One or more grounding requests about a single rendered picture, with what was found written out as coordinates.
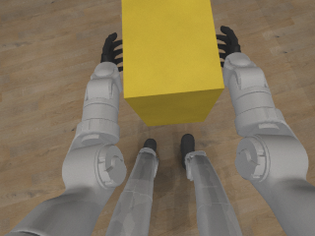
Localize left robot foot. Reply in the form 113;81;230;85
143;139;157;152

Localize left robot thigh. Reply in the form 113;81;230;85
105;151;159;236

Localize right robot upper arm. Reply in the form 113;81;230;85
234;134;315;236

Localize carton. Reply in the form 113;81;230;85
121;0;224;127

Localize left robot forearm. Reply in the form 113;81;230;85
62;61;123;176

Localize left robot upper arm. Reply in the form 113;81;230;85
4;143;127;236

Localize robot left hand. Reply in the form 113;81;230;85
100;32;123;72

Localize robot right hand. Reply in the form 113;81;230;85
216;26;241;67

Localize right robot forearm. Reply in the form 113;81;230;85
222;52;309;166

